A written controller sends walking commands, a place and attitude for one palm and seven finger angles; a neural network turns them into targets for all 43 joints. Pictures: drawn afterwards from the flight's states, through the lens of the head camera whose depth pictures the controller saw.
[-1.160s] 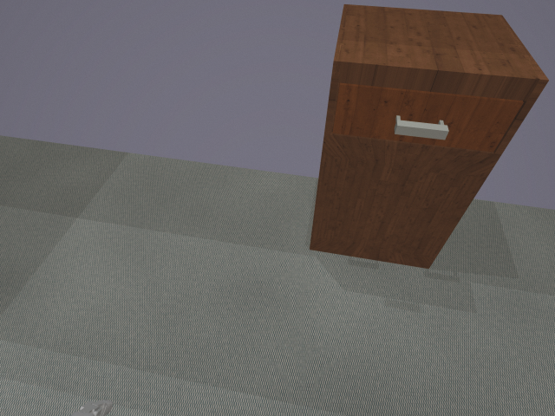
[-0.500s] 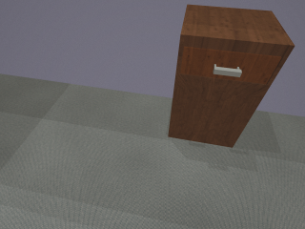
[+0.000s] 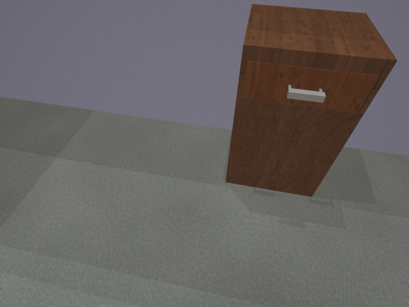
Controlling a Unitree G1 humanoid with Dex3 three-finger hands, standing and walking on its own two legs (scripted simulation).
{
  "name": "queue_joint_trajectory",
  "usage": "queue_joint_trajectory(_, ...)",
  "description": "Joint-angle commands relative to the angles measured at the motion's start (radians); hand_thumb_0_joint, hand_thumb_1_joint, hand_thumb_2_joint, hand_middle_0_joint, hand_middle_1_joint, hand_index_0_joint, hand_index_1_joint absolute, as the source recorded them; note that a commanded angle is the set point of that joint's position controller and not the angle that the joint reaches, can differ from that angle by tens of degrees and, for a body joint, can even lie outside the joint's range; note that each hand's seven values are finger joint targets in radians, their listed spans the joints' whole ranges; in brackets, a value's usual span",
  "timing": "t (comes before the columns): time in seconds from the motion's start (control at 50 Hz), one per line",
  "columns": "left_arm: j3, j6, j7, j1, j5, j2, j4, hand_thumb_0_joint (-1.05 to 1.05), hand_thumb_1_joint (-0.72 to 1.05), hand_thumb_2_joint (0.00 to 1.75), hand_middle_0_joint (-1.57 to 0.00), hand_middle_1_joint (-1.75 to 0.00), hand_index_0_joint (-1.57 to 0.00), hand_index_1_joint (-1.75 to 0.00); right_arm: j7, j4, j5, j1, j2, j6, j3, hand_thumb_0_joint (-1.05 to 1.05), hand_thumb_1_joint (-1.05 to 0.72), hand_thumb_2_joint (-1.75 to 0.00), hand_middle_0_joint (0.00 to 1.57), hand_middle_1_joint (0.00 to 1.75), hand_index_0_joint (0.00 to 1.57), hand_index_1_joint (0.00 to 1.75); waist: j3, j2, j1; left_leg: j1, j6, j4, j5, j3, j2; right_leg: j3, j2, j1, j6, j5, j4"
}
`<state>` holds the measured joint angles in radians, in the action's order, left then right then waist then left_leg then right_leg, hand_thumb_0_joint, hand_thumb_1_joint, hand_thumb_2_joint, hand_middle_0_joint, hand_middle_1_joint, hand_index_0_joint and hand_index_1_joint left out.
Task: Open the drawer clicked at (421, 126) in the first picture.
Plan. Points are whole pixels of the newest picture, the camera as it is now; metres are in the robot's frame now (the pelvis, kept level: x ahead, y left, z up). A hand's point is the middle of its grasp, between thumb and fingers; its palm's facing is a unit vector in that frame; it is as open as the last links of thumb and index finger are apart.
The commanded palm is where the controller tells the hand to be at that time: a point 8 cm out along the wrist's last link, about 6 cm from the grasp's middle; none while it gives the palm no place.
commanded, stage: look at it before walking up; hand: left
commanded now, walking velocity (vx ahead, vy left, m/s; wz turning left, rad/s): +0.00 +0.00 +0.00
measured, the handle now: (305, 92) +0.87 -0.34 -0.07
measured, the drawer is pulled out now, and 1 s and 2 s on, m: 0.00 0.00 0.00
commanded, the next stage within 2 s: walk to a spot facing it in 0.38 s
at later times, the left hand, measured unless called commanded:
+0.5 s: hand out of the picture +0.08 +0.25 -0.15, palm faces -0.04 -0.94 -0.34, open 7.4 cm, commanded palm none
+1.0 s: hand out of the picture +0.06 +0.17 -0.18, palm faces -0.16 -0.95 -0.25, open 7.4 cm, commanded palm none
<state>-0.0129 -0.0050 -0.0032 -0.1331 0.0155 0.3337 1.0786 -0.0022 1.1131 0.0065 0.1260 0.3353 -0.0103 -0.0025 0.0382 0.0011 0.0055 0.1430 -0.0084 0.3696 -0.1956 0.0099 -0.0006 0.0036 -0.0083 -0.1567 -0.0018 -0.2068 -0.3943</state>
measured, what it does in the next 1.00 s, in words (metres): lifts its left foot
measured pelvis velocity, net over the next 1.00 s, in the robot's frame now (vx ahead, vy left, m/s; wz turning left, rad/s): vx -0.02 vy -0.02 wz -0.21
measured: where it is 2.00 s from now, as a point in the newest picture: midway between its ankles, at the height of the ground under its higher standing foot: outside the picture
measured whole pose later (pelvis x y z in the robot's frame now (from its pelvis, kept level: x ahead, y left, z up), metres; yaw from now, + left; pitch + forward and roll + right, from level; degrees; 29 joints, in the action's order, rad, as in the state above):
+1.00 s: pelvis -0.02 -0.02 -0.02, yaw -12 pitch +0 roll +1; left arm 0.03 0.04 0.00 -0.25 0.02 0.19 0.92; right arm 0.02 0.97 0.01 0.13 0.24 0.06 0.06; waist 0.11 -0.03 -0.03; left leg 0.46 -0.05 1.08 -0.43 0.00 0.03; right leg 0.06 0.08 -0.35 0.06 -0.27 -0.63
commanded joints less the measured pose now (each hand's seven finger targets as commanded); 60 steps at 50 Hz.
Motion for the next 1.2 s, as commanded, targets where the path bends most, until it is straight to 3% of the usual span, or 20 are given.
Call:
queue_joint_trajectory(0.0,0.046,-0.024,0.014,0.036,-0.004,0.205,-0.059,0.0,0.9,0.9,-0.2,-0.3,-0.2,-0.3,0.014,-0.066,0.001,-0.053,0.205,-0.027,0.04,0.0,-0.9,-0.9,0.2,0.3,0.2,0.3,-0.071,-0.001,-0.008,-0.016,0.035,-0.058,0.124,0.094,0.117,0.101,-0.11,0.008,0.032,0.109,0.071)
queue_joint_trajectory(0.48,0.049,-0.025,0.014,0.039,-0.004,0.217,-0.059,0.0,0.9,0.9,-0.2,-0.3,-0.2,-0.3,0.018,-0.068,0.001,-0.064,0.212,-0.025,0.039,0.0,-0.9,-0.9,0.2,0.3,0.2,0.3,-0.084,0.008,-0.005,-0.057,0.029,-0.056,0.18,0.079,0.122,0.108,-0.112,0.027,0.036,0.198,0.076)
queue_joint_trajectory(0.5,0.05,-0.019,0.013,0.038,-0.004,0.208,-0.063,0.0,0.9,0.9,-0.2,-0.3,-0.2,-0.3,0.02,-0.068,0.002,-0.061,0.205,-0.023,0.04,0.0,-0.9,-0.9,0.2,0.3,0.2,0.3,-0.069,-0.001,-0.006,-0.06,0.027,-0.041,0.178,0.065,0.125,0.113,-0.108,0.005,0.036,0.212,0.065)
queue_joint_trajectory(0.56,0.04,0.016,0.019,-0.024,-0.003,0.104,-0.07,0.0,0.9,0.9,-0.2,-0.3,-0.2,-0.3,0.027,-0.076,0.004,0.008,0.087,0.0,0.028,0.0,-0.9,-0.9,0.2,0.3,0.2,0.3,-0.063,0.013,0.0,-0.045,0.008,0.019,0.164,0.012,0.131,0.136,-0.099,-0.046,0.026,0.261,0.002)
queue_joint_trajectory(0.62,0.055,0.032,0.015,-0.046,0.001,0.108,-0.115,0.0,0.9,0.9,-0.2,-0.3,-0.2,-0.3,0.034,-0.119,0.005,0.031,0.105,0.012,0.05,0.0,-0.9,-0.9,0.2,0.3,0.2,0.3,-0.073,0.001,0.001,-0.041,0.018,0.067,0.165,-0.004,0.156,0.147,-0.075,-0.1,0.03,0.292,-0.08)
queue_joint_trajectory(0.72,0.073,0.045,0.001,-0.076,0.004,0.078,-0.176,0.0,0.9,0.9,-0.2,-0.3,-0.2,-0.3,0.037,-0.188,0.007,0.008,0.119,0.02,0.08,0.0,-0.9,-0.9,0.2,0.3,0.2,0.3,-0.063,-0.084,-0.011,0.032,0.065,0.065,0.051,0.031,0.239,0.12,-0.01,-0.193,0.019,0.156,-0.258)
queue_joint_trajectory(0.76,0.079,0.049,-0.005,-0.109,0.005,0.054,-0.188,0.0,0.9,0.9,-0.2,-0.3,-0.2,-0.3,0.035,-0.21,0.009,-0.019,0.121,0.016,0.089,0.0,-0.9,-0.9,0.2,0.3,0.2,0.3,-0.069,-0.149,-0.03,0.077,0.106,0.052,0.084,0.061,0.305,0.065,0.015,-0.19,0.006,-0.032,-0.379)
queue_joint_trajectory(0.8,0.088,0.051,-0.011,-0.154,0.006,0.036,-0.195,0.0,0.9,0.9,-0.2,-0.3,-0.2,-0.3,0.03,-0.233,0.01,-0.055,0.117,0.016,0.095,0.0,-0.9,-0.9,0.2,0.3,0.2,0.3,-0.048,-0.189,-0.056,0.163,0.122,0.091,0.101,0.021,0.336,0.008,-0.001,-0.13,-0.003,-0.18,-0.398)
queue_joint_trajectory(0.82,0.098,0.047,-0.012,-0.203,0.009,0.042,-0.188,0.0,0.9,0.9,-0.2,-0.3,-0.2,-0.3,0.029,-0.247,0.012,-0.079,0.111,0.019,0.096,0.0,-0.9,-0.9,0.2,0.3,0.2,0.3,-0.043,-0.122,-0.089,0.234,0.09,0.202,0.07,-0.018,0.303,0.038,-0.017,-0.058,0.009,-0.086,-0.305)
queue_joint_trajectory(0.84,0.111,0.033,-0.007,-0.234,0.02,0.103,-0.191,0.0,0.9,0.9,-0.2,-0.3,-0.2,-0.3,0.027,-0.263,0.008,-0.067,0.061,0.029,0.091,0.0,-0.9,-0.9,0.2,0.3,0.2,0.3,-0.037,0.132,-0.098,0.329,-0.001,0.484,-0.097,-0.134,0.158,0.264,-0.137,-0.032,0.058,0.078,-0.09)
queue_joint_trajectory(0.86,0.121,0.022,0.007,-0.26,0.017,0.165,-0.196,0.0,0.9,0.9,-0.2,-0.3,-0.2,-0.3,0.027,-0.295,0.007,-0.086,0.001,0.033,0.081,0.0,-0.9,-0.9,0.2,0.3,0.2,0.3,-0.024,0.377,-0.105,0.457,-0.048,0.716,-0.406,-0.093,-0.002,0.639,-0.294,-0.068,0.133,0.231,0.097)
queue_joint_trajectory(0.88,0.12,0.023,0.02,-0.243,0.006,0.154,-0.208,0.0,0.9,0.9,-0.2,-0.3,-0.2,-0.3,0.031,-0.287,0.005,-0.075,0.031,0.043,0.083,0.0,-0.9,-0.9,0.2,0.3,0.2,0.3,-0.032,0.281,-0.094,0.438,-0.035,0.798,-0.371,0.049,0.021,0.68,-0.302,-0.103,0.146,0.107,0.172)
queue_joint_trajectory(0.9,0.118,0.026,0.021,-0.163,0.006,0.134,-0.222,0.0,0.9,0.9,-0.2,-0.3,-0.2,-0.3,0.028,-0.274,0.004,-0.058,0.029,0.04,0.09,0.0,-0.9,-0.9,0.2,0.3,0.2,0.3,-0.009,0.186,-0.045,0.452,-0.031,0.823,-0.288,0.07,0.043,0.617,-0.263,-0.098,0.168,0.049,0.133)
queue_joint_trajectory(0.92,0.115,0.023,0.022,-0.119,0.004,0.111,-0.237,0.0,0.9,0.9,-0.2,-0.3,-0.2,-0.3,0.025,-0.258,0.007,-0.021,0.03,0.033,0.09,0.0,-0.9,-0.9,0.2,0.3,0.2,0.3,-0.052,0.128,-0.022,0.433,-0.038,0.801,-0.232,0.06,0.061,0.529,-0.225,-0.065,0.177,0.105,0.086)
queue_joint_trajectory(0.94,0.11,0.021,0.02,-0.104,0.004,0.093,-0.247,0.0,0.9,0.9,-0.2,-0.3,-0.2,-0.3,0.023,-0.249,0.009,-0.009,0.017,0.032,0.089,0.0,-0.9,-0.9,0.2,0.3,0.2,0.3,-0.081,0.116,-0.015,0.393,-0.045,0.781,-0.203,0.041,0.06,0.465,-0.196,-0.07,0.174,0.123,0.067)
queue_joint_trajectory(0.96,0.11,0.018,0.02,-0.113,0.005,0.08,-0.246,0.0,0.9,0.9,-0.2,-0.3,-0.2,-0.3,0.025,-0.247,0.01,-0.01,0.01,0.034,0.088,0.0,-0.9,-0.9,0.2,0.3,0.2,0.3,-0.094,0.112,-0.02,0.378,-0.05,0.758,-0.19,0.033,0.051,0.453,-0.177,-0.062,0.172,0.153,0.062)
queue_joint_trajectory(1.0,0.115,0.016,0.019,-0.147,0.004,0.078,-0.234,0.0,0.9,0.9,-0.2,-0.3,-0.2,-0.3,0.028,-0.249,0.009,-0.011,0.001,0.035,0.086,0.0,-0.9,-0.9,0.2,0.3,0.2,0.3,-0.129,0.11,-0.029,0.383,-0.056,0.713,-0.189,0.029,0.036,0.454,-0.164,-0.001,0.171,0.198,0.049)
queue_joint_trajectory(1.08,0.123,0.024,0.016,-0.177,0.007,0.081,-0.226,0.0,0.9,0.9,-0.2,-0.3,-0.2,-0.3,0.032,-0.267,0.005,-0.04,-0.016,0.034,0.084,0.0,-0.9,-0.9,0.2,0.3,0.2,0.3,-0.12,0.135,-0.05,0.355,-0.056,0.599,-0.205,0.017,0.018,0.472,-0.141,0.012,0.171,0.2,0.055)
queue_joint_trajectory(1.14,0.13,0.031,0.018,-0.163,0.013,0.094,-0.232,0.0,0.9,0.9,-0.2,-0.3,-0.2,-0.3,0.035,-0.28,-0.003,-0.033,-0.019,0.023,0.079,0.0,-0.9,-0.9,0.2,0.3,0.2,0.3,-0.136,0.146,-0.049,0.292,-0.046,0.438,-0.241,0.019,0.008,0.508,-0.136,0.012,0.179,0.21,0.048)
queue_joint_trajectory(1.18,0.134,0.038,0.014,-0.143,0.014,0.105,-0.239,0.0,0.9,0.9,-0.2,-0.3,-0.2,-0.3,0.038,-0.282,-0.008,-0.011,-0.019,0.019,0.079,0.0,-0.9,-0.9,0.2,0.3,0.2,0.3,-0.137,0.177,-0.043,0.224,-0.03,0.332,-0.241,0.015,-0.013,0.529,-0.121,-0.022,0.163,0.213,0.05)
